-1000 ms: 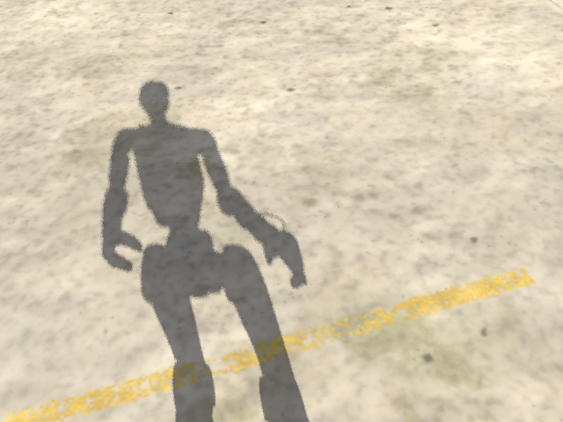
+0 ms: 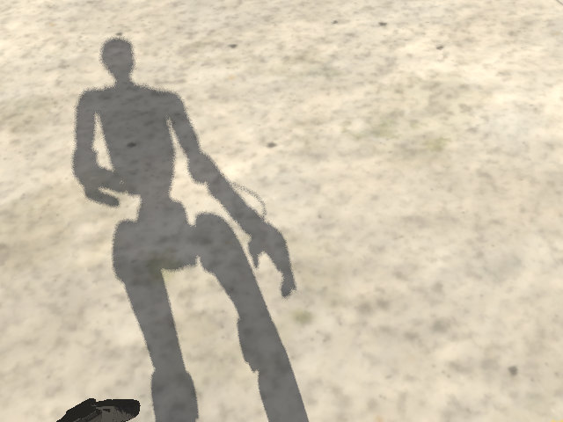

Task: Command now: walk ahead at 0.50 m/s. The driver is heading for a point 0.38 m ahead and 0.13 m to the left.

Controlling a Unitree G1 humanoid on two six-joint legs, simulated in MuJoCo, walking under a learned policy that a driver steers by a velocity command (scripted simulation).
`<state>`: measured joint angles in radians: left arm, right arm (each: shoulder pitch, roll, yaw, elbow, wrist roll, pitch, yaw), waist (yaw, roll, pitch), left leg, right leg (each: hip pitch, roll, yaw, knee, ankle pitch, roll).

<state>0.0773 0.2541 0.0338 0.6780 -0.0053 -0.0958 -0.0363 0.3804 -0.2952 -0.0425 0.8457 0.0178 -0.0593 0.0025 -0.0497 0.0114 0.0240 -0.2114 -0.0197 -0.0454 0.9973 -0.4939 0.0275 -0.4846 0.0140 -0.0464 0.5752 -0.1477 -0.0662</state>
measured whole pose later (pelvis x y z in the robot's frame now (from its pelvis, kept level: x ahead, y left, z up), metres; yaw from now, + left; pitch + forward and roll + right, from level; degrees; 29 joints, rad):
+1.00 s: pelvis +0.36 +0.05 +0.01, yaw +9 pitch +0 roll +1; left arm 0.20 0.23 0.03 0.89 0.02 -0.01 0.03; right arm 0.17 -0.22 -0.03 0.83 -0.02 0.00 -0.01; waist 0.00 0.01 0.01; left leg -0.28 -0.04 0.01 0.51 -0.23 0.03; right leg -0.27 -0.04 0.02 0.55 -0.27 0.04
